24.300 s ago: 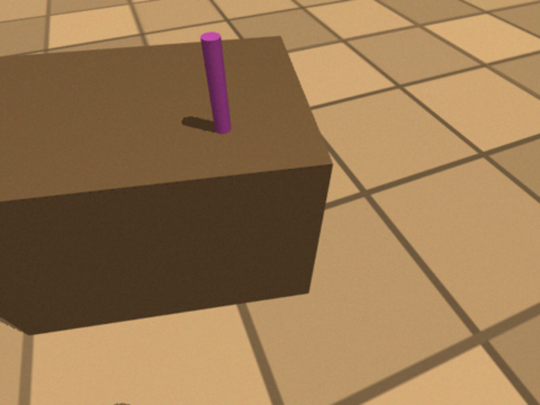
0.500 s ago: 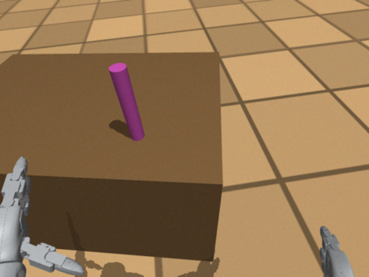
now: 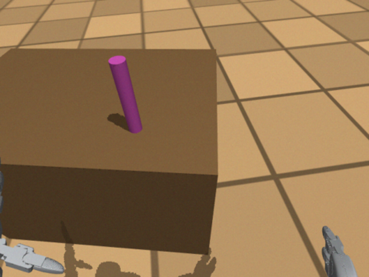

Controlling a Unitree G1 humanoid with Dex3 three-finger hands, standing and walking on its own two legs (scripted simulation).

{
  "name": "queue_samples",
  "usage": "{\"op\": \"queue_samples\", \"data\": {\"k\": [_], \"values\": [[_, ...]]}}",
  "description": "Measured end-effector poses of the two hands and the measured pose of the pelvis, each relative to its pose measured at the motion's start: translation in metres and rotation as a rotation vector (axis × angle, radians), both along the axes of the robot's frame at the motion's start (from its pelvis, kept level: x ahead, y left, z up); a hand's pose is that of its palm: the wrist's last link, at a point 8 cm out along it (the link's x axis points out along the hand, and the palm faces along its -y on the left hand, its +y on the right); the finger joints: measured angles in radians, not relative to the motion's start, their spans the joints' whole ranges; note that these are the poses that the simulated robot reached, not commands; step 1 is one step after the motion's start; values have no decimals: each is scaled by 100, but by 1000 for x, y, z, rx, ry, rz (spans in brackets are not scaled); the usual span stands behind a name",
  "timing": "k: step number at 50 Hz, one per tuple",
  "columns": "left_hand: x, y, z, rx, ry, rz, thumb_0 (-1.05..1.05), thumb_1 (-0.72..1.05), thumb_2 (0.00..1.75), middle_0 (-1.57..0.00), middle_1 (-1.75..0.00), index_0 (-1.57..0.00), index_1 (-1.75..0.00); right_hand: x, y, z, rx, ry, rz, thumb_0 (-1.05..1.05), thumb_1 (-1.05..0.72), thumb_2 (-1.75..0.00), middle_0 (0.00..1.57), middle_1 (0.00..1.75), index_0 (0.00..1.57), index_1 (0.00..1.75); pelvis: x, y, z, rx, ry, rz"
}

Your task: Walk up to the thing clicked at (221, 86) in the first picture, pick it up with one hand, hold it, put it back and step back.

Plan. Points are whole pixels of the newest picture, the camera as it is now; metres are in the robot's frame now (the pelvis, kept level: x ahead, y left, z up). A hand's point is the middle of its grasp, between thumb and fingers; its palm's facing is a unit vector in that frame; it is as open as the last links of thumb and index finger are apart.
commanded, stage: home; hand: left
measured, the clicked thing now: (127, 98) +0.56 +0.20 +0.07
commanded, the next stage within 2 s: none
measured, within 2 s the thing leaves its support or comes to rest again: neither
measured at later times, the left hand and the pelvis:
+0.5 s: hand (116, 259) +0.18 +0.18 -0.07, palm faces +0.09 -0.98 -0.18, open 17.6 cm; pelvis +0.01 +0.01 -0.01, yaw +0 degrees
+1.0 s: hand (114, 260) +0.18 +0.19 -0.09, palm faces +0.01 -0.95 -0.31, open 17.6 cm; pelvis +0.02 +0.00 -0.01, yaw +0 degrees
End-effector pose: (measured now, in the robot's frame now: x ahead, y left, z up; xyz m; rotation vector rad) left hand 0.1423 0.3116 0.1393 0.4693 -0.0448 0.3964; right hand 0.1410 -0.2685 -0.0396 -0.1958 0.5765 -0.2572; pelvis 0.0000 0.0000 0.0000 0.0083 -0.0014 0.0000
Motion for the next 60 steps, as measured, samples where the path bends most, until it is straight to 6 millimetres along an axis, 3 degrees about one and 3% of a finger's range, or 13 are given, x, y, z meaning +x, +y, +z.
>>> {"op": "queue_samples", "data": {"k": [5, 12, 18, 23, 26, 29, 33, 41, 49, 53, 60], "values": [[-2, -1, -27, -73, 60, 18, -1, -55, 6, -6, -6, -6, -6, 4, 18, -4, 20, 14, 44, -2, 25, -28, 11, 13, 11, 13, 0, 2, 1, -1, 5, -2], [-2, -33, -93, -244, 262, -21, -1, -53, 8, -6, -6, -6, -7, 22, 65, -16, 95, 36, 145, -1, -16, -50, 14, 19, 14, 19, 3, 5, 0, -5, 31, 4], [-3, -48, -138, -329, 444, -29, -1, -55, 6, -6, -6, -5, -6, 27, 53, -15, 53, 40, 105, 0, -46, -66, 17, 23, 17, 23, 11, 8, -1, -8, 51, 5], [9, -71, -182, -403, 580, -73, -1, -56, 5, -5, -5, -5, -6, 30, 47, -15, 22, 52, 89, 0, -69, -78, 19, 26, 19, 26, 13, 9, -5, -8, 78, 1], [19, -85, -196, -437, 623, -108, -1, -56, 5, -5, -5, -5, -6, 31, 50, -12, 17, 52, 96, 0, -78, -83, 19, 28, 19, 28, 16, 8, -7, -10, 89, -1], [28, -87, -198, -441, 628, -112, -1, -56, 5, -6, -5, -5, -6, 30, 51, -11, 13, 57, 96, 0, -83, -87, 20, 28, 20, 29, 20, 8, -7, -14, 91, -6], [35, -75, -190, -405, 592, -78, -1, -57, 4, -6, -5, -5, -5, 27, 45, -26, 9, 122, 69, 0, -87, -89, 20, 29, 20, 29, 26, 8, -8, -23, 87, -7], [32, -74, -190, -368, 634, -63, -1, -58, 4, -5, -5, -4, -5, 17, 39, -49, 29, 192, 35, 1, -90, -90, 21, 30, 20, 30, 25, 11, -13, -29, 92, -8], [25, -77, -199, -316, 687, -84, -1, -58, 4, -5, -5, -4, -5, 12, 35, -57, -4, 250, 92, 1, -90, -90, 21, 30, 21, 30, 19, 5, -14, -21, 71, -6], [11, -58, -217, -245, 831, -86, -1, -57, 4, -5, -5, -5, -5, 4, 17, -65, -27, 341, 124, 1, -90, -90, 21, 30, 21, 30, 17, 3, -12, -11, 28, -3], [-29, -23, -222, -217, 974, 18, -1, -56, 4, -6, -5, -5, -5, -23, -19, -62, -41, 419, 67, 0, -90, -90, 21, 30, 21, 30, 12, -1, -2, -3, -19, -3]]}}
